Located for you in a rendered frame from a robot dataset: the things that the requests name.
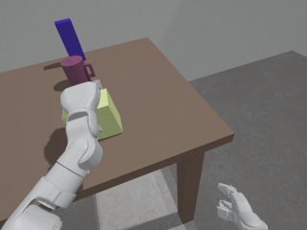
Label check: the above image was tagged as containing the sponge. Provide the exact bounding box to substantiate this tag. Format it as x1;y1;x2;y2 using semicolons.
61;88;123;140

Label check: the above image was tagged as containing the table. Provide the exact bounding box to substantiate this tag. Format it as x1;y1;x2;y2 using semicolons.
0;37;235;230

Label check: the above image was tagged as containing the right robot forearm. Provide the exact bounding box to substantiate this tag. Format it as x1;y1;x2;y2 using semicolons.
237;211;269;230

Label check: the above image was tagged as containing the left robot hand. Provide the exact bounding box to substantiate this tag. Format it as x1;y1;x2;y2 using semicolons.
60;80;104;133

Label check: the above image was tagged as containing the left robot forearm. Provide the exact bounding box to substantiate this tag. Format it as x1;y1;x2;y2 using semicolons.
1;108;103;230

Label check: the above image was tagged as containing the right robot hand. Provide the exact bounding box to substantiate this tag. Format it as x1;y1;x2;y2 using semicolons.
217;183;253;226

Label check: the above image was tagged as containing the robot left upper arm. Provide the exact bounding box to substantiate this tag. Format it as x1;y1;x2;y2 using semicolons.
9;202;62;230

